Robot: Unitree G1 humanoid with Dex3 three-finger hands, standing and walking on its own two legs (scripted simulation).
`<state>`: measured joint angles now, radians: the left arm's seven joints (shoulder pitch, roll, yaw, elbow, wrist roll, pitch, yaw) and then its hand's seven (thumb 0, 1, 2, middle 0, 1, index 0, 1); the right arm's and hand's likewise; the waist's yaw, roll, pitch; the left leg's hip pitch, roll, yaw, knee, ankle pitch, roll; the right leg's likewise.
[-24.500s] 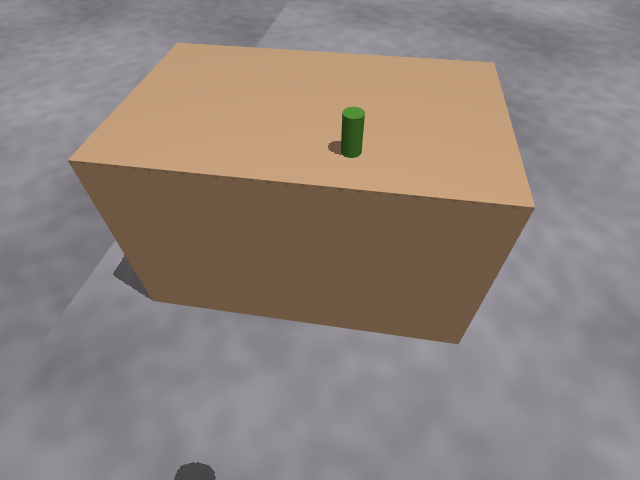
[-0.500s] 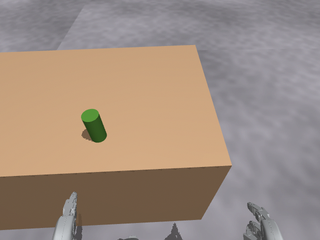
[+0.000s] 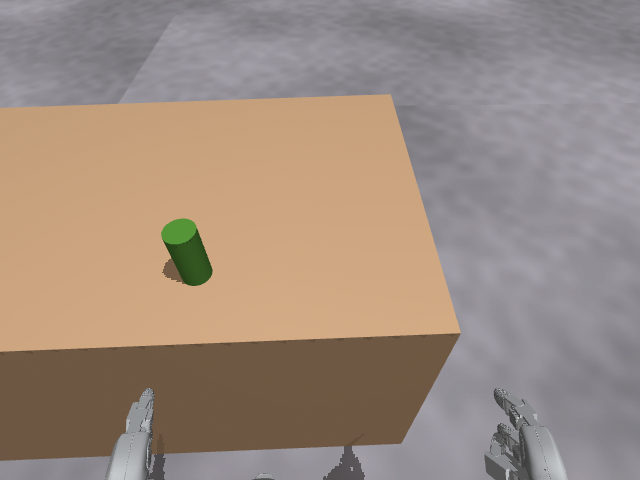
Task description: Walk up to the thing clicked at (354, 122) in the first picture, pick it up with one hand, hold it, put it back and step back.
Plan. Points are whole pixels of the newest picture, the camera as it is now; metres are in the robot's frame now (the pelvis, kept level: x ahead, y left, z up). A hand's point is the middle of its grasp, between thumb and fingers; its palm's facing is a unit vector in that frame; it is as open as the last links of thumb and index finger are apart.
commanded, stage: home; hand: left
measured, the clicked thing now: (188, 253) +0.47 +0.22 -0.02
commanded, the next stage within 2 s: stand in 1.46 s
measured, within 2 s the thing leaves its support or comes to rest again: neither
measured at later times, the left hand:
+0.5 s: hand (186, 466) +0.17 +0.18 -0.05, palm faces +0.10 -0.95 -0.28, open 17.7 cm
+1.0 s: hand (183, 470) +0.17 +0.18 -0.05, palm faces +0.10 -0.95 -0.28, open 17.7 cm
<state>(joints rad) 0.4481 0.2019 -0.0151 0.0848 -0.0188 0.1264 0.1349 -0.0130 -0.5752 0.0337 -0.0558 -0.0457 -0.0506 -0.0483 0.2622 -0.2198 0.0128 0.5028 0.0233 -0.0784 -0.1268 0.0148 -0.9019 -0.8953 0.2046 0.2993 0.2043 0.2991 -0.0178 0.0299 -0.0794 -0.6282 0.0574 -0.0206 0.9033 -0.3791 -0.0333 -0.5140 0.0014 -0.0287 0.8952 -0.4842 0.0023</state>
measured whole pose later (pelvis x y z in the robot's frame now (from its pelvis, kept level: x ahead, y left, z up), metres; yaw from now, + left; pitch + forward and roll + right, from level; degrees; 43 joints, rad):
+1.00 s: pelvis +0.00 +0.00 +0.00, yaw +0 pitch +6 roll -1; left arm 0.47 0.21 -0.01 0.02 -0.02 0.21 0.13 -0.01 -0.59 0.02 -0.05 -0.04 -0.05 -0.04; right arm 0.28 -0.22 0.02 0.50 0.01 -0.12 -0.16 0.02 -0.90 -0.90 0.21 0.30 0.20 0.30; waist -0.02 0.04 -0.10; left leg -0.66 0.06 -0.03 0.93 -0.39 -0.03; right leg -0.54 0.01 -0.03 0.92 -0.49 0.00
